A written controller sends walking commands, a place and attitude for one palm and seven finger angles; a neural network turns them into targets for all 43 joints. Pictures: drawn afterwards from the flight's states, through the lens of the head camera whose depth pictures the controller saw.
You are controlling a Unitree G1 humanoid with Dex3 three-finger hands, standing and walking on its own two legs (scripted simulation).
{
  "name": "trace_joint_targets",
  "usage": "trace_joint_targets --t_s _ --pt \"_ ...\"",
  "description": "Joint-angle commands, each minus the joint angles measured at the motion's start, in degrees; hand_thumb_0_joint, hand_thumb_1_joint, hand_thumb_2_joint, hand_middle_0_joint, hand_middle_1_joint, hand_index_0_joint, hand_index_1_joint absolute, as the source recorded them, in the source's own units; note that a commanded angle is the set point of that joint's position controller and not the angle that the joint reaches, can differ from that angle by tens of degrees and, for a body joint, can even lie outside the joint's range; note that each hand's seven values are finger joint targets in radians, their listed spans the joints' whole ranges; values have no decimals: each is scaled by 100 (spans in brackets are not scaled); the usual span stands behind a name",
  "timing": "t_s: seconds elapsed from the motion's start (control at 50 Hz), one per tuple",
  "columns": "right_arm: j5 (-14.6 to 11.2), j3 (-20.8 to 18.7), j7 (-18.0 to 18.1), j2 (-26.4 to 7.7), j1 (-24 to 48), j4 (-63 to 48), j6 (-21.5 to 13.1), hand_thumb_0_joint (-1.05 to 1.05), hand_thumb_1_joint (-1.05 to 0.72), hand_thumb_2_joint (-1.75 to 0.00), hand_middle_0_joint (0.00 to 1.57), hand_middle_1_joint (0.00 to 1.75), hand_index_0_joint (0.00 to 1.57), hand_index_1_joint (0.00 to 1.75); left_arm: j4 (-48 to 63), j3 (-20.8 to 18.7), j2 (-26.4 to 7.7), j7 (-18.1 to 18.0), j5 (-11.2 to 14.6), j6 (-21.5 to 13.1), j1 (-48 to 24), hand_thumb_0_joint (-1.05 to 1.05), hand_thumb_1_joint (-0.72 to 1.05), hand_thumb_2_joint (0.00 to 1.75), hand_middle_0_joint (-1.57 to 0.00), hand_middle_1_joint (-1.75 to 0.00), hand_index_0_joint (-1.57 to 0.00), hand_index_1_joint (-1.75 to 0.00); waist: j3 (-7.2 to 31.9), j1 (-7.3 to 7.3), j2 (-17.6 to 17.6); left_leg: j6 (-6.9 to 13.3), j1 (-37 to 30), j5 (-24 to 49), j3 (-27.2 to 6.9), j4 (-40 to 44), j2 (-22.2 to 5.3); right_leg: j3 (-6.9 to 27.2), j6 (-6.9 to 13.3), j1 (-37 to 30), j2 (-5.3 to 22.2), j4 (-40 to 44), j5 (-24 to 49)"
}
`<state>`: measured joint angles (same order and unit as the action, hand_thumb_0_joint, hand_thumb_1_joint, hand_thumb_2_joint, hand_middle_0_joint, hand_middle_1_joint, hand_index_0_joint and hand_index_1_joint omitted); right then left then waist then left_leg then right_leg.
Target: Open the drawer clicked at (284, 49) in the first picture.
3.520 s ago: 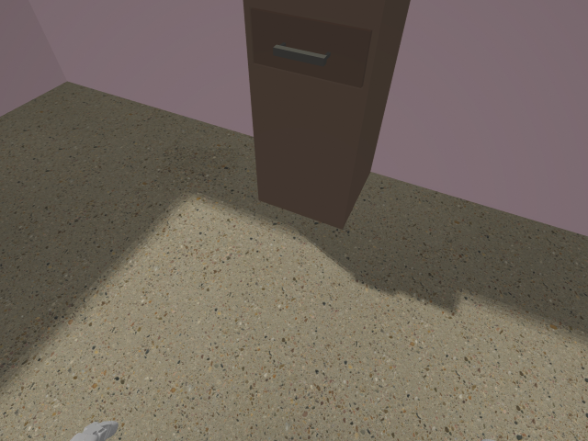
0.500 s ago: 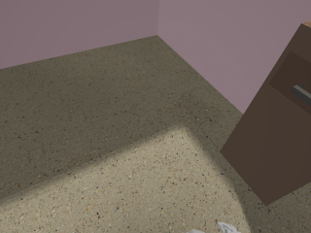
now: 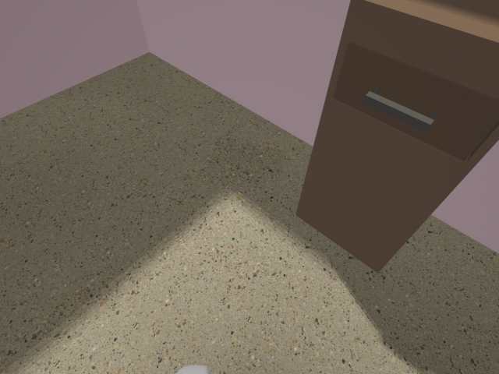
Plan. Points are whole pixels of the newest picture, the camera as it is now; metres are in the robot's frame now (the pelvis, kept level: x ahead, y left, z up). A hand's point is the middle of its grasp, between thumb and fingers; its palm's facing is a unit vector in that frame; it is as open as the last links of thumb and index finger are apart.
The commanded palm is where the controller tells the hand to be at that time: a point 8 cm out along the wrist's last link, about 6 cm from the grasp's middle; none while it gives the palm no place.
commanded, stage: turn to face it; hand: left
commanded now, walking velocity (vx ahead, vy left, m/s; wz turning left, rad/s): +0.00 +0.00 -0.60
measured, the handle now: (400, 107) +0.73 -0.33 +0.00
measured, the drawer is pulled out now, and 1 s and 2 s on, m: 0.00 0.00 0.00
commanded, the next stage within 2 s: take the last steps up to it in 0.92 s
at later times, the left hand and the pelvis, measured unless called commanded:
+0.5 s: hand (160, 359) +0.16 +0.18 -0.16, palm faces -0.34 -0.91 -0.23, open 7.4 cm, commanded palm none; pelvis -0.02 +0.02 +0.00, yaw -20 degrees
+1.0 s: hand (159, 368) +0.15 +0.18 -0.18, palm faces -0.46 -0.87 -0.19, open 7.4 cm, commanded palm none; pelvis -0.01 +0.04 +0.00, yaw -31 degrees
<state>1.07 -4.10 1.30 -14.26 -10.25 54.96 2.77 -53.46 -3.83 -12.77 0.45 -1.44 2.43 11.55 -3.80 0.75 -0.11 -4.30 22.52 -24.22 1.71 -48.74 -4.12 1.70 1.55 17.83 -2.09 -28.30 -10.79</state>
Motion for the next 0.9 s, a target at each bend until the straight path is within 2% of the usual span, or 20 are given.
trace_joint_targets --t_s 0.0,0.04,0.06,0.08,0.1,0.12,0.14,0.18,0.26,0.36,0.46,0.48,0.5,0.52,0.56,0.6,0.66,0.8,0.86,0.88 --pt "-75 13 69 -331 -265 -472 -225 0 -90 -90 20 30 20 30 448 -346 -1198 -73 19 -35 -166 0 90 90 -20 -30 -20 -30 843 -29 -875 54 -448 196 99 1374 222 1831 757 -619 1302 578 1282" --pt "-78 -2 118 -492 -790 -337 -300 0 -90 -90 20 30 20 30 557 -301 -1015 -44 92 16 -418 0 90 90 -20 -30 -20 -30 899 -309 -511 170 -1707 956 12 2706 5 1503 284 274 833 57 677" --pt "-25 -77 120 -941 -798 -411 -328 0 -90 -90 20 30 20 30 670 -242 -662 2 141 41 -390 0 90 90 -20 -30 -20 -30 782 -328 932 554 -2090 612 -1384 3479 -1180 855 -65 1284 100 -984 -685" --pt "9 -128 92 -1298 -599 -588 -295 0 -90 -90 20 30 20 30 770 -228 -598 40 74 51 -345 0 90 90 -20 -30 -20 -30 489 -240 1903 1063 -1626 634 -2191 3822 -2275 3 -339 1716 -123 -2343 -2143" --pt "36 -90 118 -1093 -380 -574 -309 0 -90 -90 20 30 20 30 677 -282 -830 35 -26 102 -521 0 90 90 -20 -30 -20 -30 196 -293 1649 1137 -1008 805 -2098 3821 -2220 336 -422 1623 137 -3199 -1983" --pt "43 -19 124 -893 -135 -670 -320 0 -90 -90 20 30 20 30 614 -346 -865 99 -24 99 -522 0 90 90 -20 -30 -20 -30 -31 -106 1045 1101 -667 1047 -1528 3716 -1838 278 -425 1448 201 -3706 -1619" --pt "50 6 127 -811 150 -744 -331 0 -90 -90 20 30 20 30 527 -343 -768 144 -15 112 -284 0 90 90 -20 -30 -20 -30 26 78 831 1041 -880 1479 -888 3514 -1552 137 -464 1521 246 -4011 -1314" --pt "36 15 130 -688 6 -717 -372 0 -90 -90 20 30 20 30 491 -285 -627 173 4 117 -253 0 90 90 -20 -30 -20 -30 253 3 739 1013 -1378 2560 -305 3212 -1323 -30 -541 1577 309 -4083 -1131" --pt "20 -54 113 -688 -597 -488 -376 0 -90 -90 20 30 20 30 612 -212 -500 161 38 124 -623 0 90 90 -20 -30 -20 -30 363 -255 831 1157 -2064 3656 -50 2940 -1486 -289 -615 1578 458 -3424 -1326" --pt "43 -169 49 -817 -691 -374 -328 0 -90 -90 20 30 20 30 743 -158 -406 169 31 121 -892 0 90 90 -20 -30 -20 -30 387 -393 1143 1161 -1999 3531 340 2814 -1693 -587 -548 990 536 -2236 -1494" --pt "27 -244 -37 -949 -622 -341 -289 0 -90 -90 20 30 20 30 684 -152 -484 123 30 -53 -463 0 90 90 -20 -30 -20 -30 733 -179 1014 708 -1612 3496 828 1784 -1644 -828 -279 -408 302 -130 -531" --pt "-21 -206 -67 -821 -625 -397 -282 0 -90 -90 20 30 20 30 541 -214 -814 79 11 -140 46 0 90 90 -20 -30 -20 -30 1010 95 321 358 -910 2895 1082 779 -1455 -367 -102 -1560 683 642 425" --pt "-37 -61 -100 -310 -438 -677 -262 0 -90 -90 20 30 20 30 396 -353 -1534 -23 -30 -220 515 0 90 90 -20 -30 -20 -30 1057 316 -1674 -14 1030 -617 1270 -563 -594 1646 495 -2650 2259 851 2733" --pt "-29 -34 -19 -379 -158 -836 -178 0 -90 -90 20 30 20 30 324 -366 -1676 -95 83 -172 752 0 90 90 -20 -30 -20 -30 1191 417 -1414 -59 1285 -1337 381 -1406 -371 1802 1011 -2300 2712 566 4018" --pt "-38 -37 43 -420 107 -743 -100 0 -90 -90 20 30 20 30 423 -362 -1347 -174 71 -127 210 0 90 90 -20 -30 -20 -30 743 247 -1301 -40 1363 -712 -115 -1913 -431 1663 1049 -1516 2197 779 2510" --pt "12 -45 1 -402 -143 -522 -86 0 -90 -90 20 30 20 30 592 -245 -1045 -163 42 -133 -365 0 90 90 -20 -30 -20 -30 500 -88 -800 -110 1099 -26 -45 -1746 -433 961 837 -1019 1744 791 2040" --pt "3 -34 -10 -360 -308 -401 -85 0 -90 -90 20 30 20 30 537 -216 -1017 -140 26 -179 -342 0 90 90 -20 -30 -20 -30 612 -131 -732 -138 744 161 65 -1243 -257 794 794 -918 1544 743 2172" --pt "-48 46 21 -292 -144 -507 -174 0 -90 -90 20 30 20 30 439 -256 -1143 -118 -9 -119 -182 0 90 90 -20 -30 -20 -30 734 -30 -832 -1 56 8 164 434 66 1320 928 -881 1485 610 1924" --pt "-66 61 75 -282 -633 -323 -240 0 -90 -90 20 30 20 30 385 -233 -1014 -122 50 -73 -348 0 90 90 -20 -30 -20 -30 727 -276 -768 93 -1097 1039 232 2038 137 1325 572 -312 1252 198 1622" --pt "-55 55 93 -460 -802 -278 -290 0 -90 -90 20 30 20 30 439 -189 -820 -103 88 -41 -306 0 90 90 -20 -30 -20 -30 723 -334 -227 225 -1697 1329 -61 2632 -170 1063 305 204 885 -174 1005"
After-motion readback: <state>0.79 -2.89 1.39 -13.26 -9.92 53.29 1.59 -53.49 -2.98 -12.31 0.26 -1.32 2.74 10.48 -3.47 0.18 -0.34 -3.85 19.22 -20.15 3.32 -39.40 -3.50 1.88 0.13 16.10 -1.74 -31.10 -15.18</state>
